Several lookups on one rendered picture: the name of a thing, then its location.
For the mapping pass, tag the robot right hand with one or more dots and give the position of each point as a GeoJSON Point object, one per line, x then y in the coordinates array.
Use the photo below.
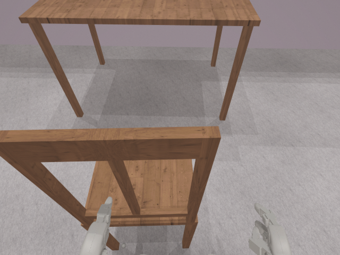
{"type": "Point", "coordinates": [274, 239]}

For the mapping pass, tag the table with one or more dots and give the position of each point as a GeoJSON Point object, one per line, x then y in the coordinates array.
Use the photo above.
{"type": "Point", "coordinates": [143, 12]}

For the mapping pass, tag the robot left hand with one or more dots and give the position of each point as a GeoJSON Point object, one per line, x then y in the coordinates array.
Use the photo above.
{"type": "Point", "coordinates": [98, 232]}

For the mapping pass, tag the chair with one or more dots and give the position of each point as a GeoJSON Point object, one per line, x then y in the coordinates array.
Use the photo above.
{"type": "Point", "coordinates": [146, 170]}

